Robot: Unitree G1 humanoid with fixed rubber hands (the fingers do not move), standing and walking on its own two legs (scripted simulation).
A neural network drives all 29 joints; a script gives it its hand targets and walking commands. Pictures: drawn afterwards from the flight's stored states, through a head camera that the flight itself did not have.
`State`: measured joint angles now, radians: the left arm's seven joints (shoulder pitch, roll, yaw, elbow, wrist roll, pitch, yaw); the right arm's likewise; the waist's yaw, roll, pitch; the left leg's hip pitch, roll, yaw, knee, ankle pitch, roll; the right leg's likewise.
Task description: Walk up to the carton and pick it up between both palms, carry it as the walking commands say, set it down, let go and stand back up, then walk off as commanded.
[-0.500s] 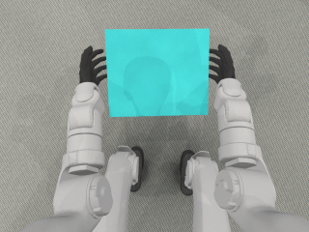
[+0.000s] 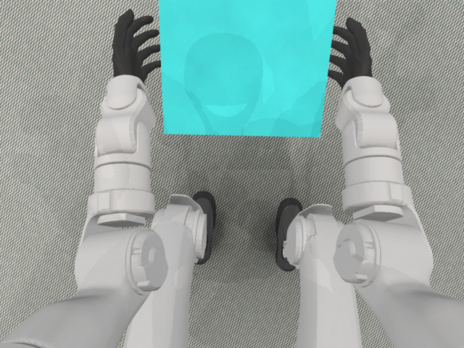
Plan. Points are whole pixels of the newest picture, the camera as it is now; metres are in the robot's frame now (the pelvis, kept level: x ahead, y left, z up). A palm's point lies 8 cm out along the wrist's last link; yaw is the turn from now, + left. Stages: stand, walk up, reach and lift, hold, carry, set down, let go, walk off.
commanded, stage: set down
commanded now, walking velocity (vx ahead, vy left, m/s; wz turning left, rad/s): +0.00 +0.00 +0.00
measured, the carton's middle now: (240, 70) +0.52 +0.02 -0.23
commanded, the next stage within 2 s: none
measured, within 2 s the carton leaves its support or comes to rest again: neither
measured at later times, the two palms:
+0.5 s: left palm (149, 77) +0.51 +0.18 -0.22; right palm (333, 81) +0.52 -0.15 -0.24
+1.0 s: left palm (152, 68) +0.53 +0.18 -0.27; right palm (323, 76) +0.54 -0.15 -0.29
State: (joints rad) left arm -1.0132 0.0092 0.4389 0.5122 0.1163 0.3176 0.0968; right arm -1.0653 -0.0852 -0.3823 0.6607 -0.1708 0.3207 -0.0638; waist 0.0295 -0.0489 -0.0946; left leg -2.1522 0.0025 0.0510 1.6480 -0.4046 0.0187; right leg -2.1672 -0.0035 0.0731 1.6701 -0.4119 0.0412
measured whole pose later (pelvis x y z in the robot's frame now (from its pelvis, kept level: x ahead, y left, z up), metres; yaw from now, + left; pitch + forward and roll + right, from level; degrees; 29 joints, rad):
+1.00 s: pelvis +0.00 +0.00 -0.09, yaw +1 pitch +45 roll +2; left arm -1.37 0.24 0.36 0.83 0.00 0.24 0.02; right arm -1.39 -0.25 -0.32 0.93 -0.01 0.22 -0.09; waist 0.03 -0.03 0.27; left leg -2.29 -0.01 0.04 1.99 -0.49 0.02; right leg -2.30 0.00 0.08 2.02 -0.51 0.04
